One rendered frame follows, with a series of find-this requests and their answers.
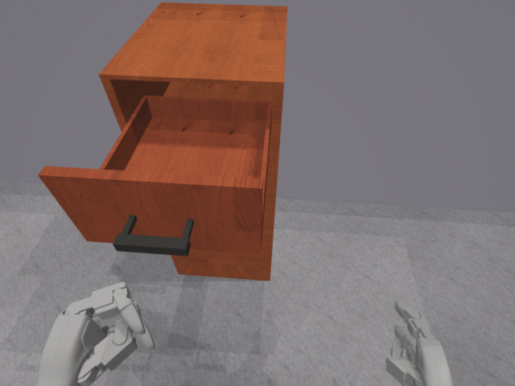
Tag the left robot hand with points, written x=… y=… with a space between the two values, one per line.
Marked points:
x=74 y=336

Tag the cabinet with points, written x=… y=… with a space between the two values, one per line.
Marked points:
x=215 y=51

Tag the right robot hand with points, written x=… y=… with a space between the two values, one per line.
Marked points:
x=425 y=353

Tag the drawer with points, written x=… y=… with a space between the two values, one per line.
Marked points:
x=177 y=158

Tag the handle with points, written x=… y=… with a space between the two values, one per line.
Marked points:
x=126 y=242

